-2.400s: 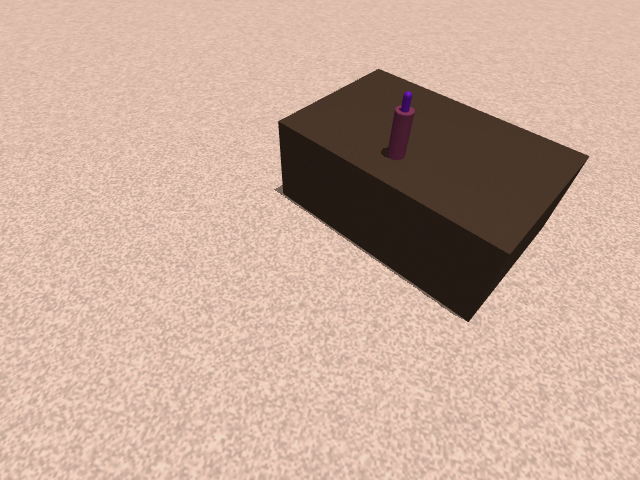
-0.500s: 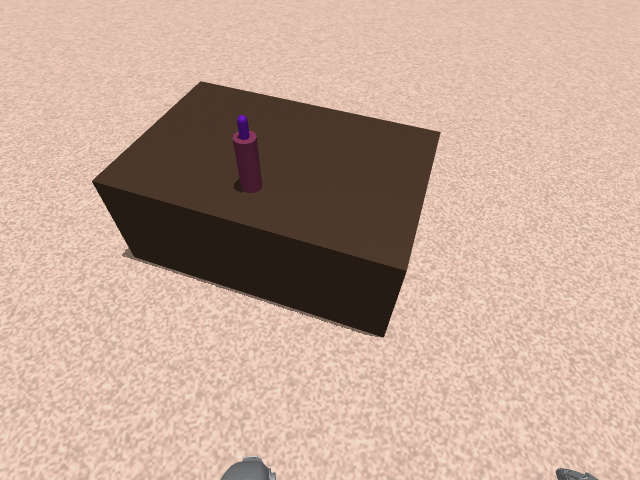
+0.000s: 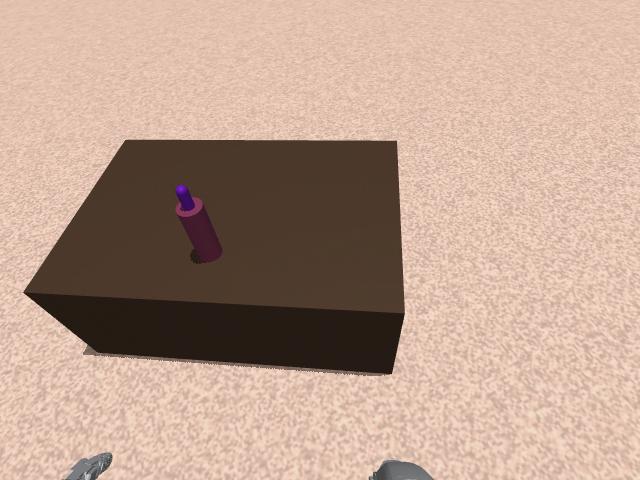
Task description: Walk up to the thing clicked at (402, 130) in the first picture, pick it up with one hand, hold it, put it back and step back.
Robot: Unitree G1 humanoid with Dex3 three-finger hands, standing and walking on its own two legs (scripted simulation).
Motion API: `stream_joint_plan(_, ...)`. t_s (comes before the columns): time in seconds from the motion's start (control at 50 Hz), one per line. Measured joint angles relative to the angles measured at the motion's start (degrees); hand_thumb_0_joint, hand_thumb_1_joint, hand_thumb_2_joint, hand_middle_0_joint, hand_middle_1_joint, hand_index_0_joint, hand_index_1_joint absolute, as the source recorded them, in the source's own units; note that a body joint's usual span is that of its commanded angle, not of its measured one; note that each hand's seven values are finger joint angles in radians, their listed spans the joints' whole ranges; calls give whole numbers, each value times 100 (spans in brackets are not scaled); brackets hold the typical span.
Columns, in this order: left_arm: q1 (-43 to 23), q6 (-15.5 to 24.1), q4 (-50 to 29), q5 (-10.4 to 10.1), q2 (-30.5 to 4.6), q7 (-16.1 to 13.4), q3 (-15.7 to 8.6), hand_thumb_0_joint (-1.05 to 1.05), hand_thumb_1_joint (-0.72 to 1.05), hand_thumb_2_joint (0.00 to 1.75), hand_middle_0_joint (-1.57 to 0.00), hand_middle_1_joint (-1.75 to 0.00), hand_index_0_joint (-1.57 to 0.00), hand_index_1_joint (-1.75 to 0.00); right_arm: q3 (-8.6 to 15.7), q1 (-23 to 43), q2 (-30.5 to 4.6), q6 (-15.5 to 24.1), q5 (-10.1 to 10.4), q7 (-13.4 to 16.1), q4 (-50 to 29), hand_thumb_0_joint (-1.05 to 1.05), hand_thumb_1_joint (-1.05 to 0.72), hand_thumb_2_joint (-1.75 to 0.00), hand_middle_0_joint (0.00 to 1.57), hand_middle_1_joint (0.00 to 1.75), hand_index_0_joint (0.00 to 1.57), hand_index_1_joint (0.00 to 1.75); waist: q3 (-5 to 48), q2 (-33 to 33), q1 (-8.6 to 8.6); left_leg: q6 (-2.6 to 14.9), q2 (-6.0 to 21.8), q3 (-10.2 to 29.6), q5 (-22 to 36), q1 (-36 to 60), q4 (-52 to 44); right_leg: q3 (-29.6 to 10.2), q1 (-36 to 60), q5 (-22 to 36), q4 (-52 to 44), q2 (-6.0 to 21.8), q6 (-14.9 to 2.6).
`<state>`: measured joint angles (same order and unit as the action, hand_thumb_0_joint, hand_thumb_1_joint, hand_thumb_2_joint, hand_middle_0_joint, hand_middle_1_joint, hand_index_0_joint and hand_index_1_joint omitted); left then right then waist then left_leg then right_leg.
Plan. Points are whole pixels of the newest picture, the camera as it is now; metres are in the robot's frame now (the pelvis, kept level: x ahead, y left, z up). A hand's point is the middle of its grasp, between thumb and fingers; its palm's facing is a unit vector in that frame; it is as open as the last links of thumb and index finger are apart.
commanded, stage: walk up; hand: left
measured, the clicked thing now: (196, 222) +0.74 +0.30 -0.23
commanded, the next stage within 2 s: none
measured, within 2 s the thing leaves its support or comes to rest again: neither
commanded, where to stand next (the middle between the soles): +0.24 +0.12 m, yaw -9 degrees
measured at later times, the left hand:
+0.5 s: hand (20, 476) +0.19 +0.44 -0.15, palm faces -0.15 -0.87 -0.47, open 7.4 cm
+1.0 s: hand (100, 365) +0.34 +0.37 -0.14, palm faces -0.25 -0.91 -0.35, open 7.4 cm
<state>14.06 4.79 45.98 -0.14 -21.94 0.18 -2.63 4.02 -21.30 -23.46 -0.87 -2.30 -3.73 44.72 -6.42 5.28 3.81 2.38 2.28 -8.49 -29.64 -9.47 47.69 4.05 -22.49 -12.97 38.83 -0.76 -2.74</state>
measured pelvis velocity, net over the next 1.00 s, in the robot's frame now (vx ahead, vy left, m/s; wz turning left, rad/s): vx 0.17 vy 0.15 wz -0.20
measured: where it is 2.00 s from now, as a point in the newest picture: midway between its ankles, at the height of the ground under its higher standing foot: outside the picture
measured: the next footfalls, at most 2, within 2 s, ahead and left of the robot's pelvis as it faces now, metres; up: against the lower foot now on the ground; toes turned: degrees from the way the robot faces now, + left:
left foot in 0.38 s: +0.24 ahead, +0.27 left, +0.00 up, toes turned -7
right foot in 0.84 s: +0.22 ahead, +0.03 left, +0.00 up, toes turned -10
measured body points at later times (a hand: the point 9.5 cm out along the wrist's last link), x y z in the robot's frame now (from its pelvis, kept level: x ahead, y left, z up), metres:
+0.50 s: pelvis +0.12 +0.14 +0.00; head +0.14 +0.16 +0.45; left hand +0.19 +0.49 -0.12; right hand +0.15 -0.20 -0.09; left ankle +0.18 +0.25 -0.71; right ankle +0.10 -0.03 -0.65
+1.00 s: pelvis +0.17 +0.15 +0.01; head +0.20 +0.14 +0.46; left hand +0.35 +0.41 -0.11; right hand +0.18 -0.17 -0.11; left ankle +0.20 +0.27 -0.71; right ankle +0.19 +0.03 -0.71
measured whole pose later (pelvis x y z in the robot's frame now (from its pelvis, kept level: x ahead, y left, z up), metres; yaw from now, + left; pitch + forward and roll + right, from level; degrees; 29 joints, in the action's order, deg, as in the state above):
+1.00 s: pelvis +0.17 +0.15 +0.01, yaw -12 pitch -3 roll +0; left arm 6.7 -0.2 52.2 0.4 -20.6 0.6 -0.6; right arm 1.2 -12.6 -21.2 2.0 0.0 0.5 51.9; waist -6.8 -0.6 1.6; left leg 0.3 2.6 -5.0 -20.4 -15.2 38.3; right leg -0.7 -19.0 -17.6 39.4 -0.7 -1.4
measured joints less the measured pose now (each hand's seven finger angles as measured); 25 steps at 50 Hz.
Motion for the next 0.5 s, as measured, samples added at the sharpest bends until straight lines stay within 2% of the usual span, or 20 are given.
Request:
stream_joint_plan(0.04,35,12,-82,-22,4,-60,29,1,90,90,-20,-30,-21,-30,-76,82,63,-89,-22,-12,21,1,-91,-90,20,30,20,30,17,-66,-151,-84,-163,427,-215,-514,1072,-81,67,-171,114,26,-25)
stream_joint_plan(0.08,126,7,-86,-54,50,-109,50,1,90,90,-20,-30,-21,-30,-103,193,41,-121,1,-29,35,1,-91,-90,20,30,20,30,49,-71,-268,-117,-143,685,-83,-1002,1680,-166,245,-177,-46,43,11)
stream_joint_plan(0.14,331,11,-31,-35,81,-132,77,1,90,90,-20,-30,-21,-30,-52,349,-71,-113,22,-61,-39,1,-91,-90,21,30,20,30,76,-24,-359,-158,108,942,402,-1565,1741,-281,521,-129,-348,69,103)
stream_joint_plan(0.22,622,30,64,31,31,-109,72,1,90,90,-20,-30,-21,-30,99,515,-272,-109,-9,-111,-138,1,-91,-90,20,30,20,30,118,23,-431,-253,453,1074,940,-2008,1202,-456,686,-215,-452,137,224)
stream_joint_plan(0.3,845,27,130,120,-121,-81,29,1,90,90,-21,-30,-21,-30,248,618,-417,-144,-55,-176,-118,0,-91,-90,20,30,20,30,196,39,-482,-310,624,1024,1109,-2078,468,-577,696,-463,-321,217,288)
stream_joint_plan(0.38,929,-59,229,195,-410,-109,-50,1,90,90,-21,-30,-21,-30,305,565,-441,-42,-43,-179,-79,0,-91,-90,20,30,20,30,311,-152,-501,-268,508,823,1199,-1594,-388,-755,519,-944,222,401,355)
stream_joint_plan(0.4,897,-108,279,206,-515,-141,-90,1,90,90,-21,-30,-21,-30,307,569,-369,22,-49,-142,-59,0,-91,-90,20,30,20,30,271,-378,-482,-319,357,680,1220,-1551,-309,-904,404,-1132,568,556,236)
stream_joint_plan(0.42,856,-165,345,194,-578,-189,-125,1,90,90,-20,-30,-21,-30,285,558,-302,80,-65,-103,-65,0,-91,-90,20,30,20,30,232,-554,-474,-325,267,530,1100,-1542,-137,-1124,223,-1321,1074,569,147)
stream_joint_plan(0.46,774,-269,491,139,-580,-265,-115,1,90,90,-20,-30,-21,-30,204,508,-190,130,-23,-62,-35,0,-91,-90,20,30,20,30,223,-624,-391,-280,280,405,897,-1478,16,-1204,-164,-1473,2097,281,59)
stream_joint_plan(0.5,661,-292,594,93,-565,-267,-46,1,90,90,-20,-30,-20,-30,123,425,-52,111,11,-37,45,0,-91,-90,20,30,20,30,216,-643,-280,-206,284,354,907,-1266,-205,-965,-472,-1323,2753,100,51)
